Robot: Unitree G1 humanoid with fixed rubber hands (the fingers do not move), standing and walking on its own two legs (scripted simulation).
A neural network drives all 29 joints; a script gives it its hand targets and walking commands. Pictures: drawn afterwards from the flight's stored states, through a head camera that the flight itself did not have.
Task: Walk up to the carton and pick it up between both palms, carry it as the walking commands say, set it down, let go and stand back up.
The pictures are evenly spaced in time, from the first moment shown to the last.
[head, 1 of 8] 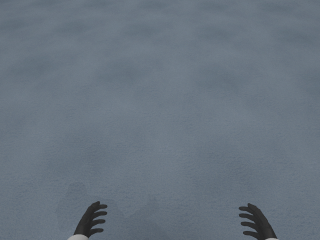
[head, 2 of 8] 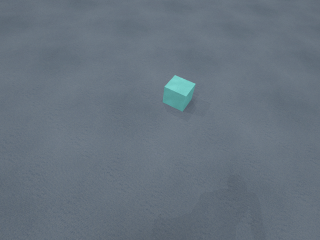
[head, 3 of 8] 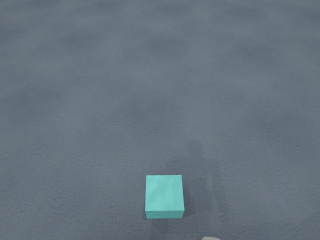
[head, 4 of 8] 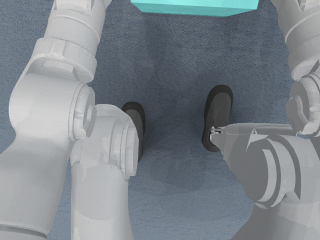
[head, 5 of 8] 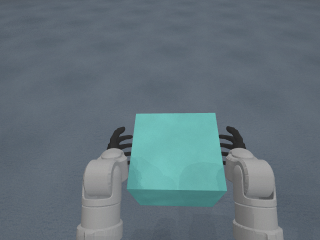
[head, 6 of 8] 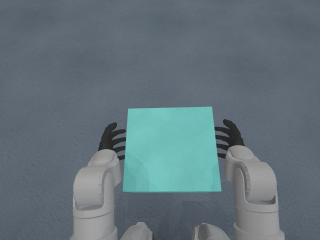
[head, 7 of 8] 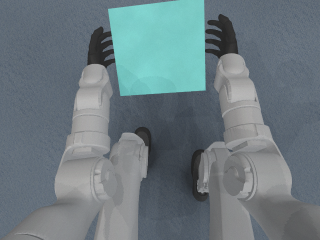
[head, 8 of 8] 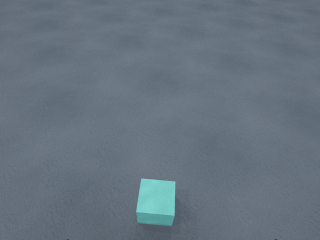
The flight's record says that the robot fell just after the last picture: no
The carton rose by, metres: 0.73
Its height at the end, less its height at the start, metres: +0.00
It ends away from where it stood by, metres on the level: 1.00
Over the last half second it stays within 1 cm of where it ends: yes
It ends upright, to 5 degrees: yes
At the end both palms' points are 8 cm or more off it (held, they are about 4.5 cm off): yes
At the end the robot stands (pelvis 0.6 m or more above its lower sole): yes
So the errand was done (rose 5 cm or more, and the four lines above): yes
